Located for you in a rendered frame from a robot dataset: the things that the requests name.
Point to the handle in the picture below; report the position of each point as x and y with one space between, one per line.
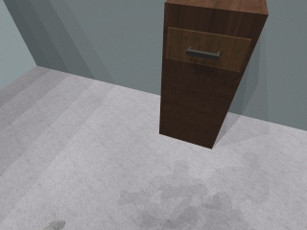
202 54

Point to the drawer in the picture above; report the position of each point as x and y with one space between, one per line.
232 49

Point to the cabinet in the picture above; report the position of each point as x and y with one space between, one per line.
194 97

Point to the left robot hand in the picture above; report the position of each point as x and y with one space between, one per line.
54 225

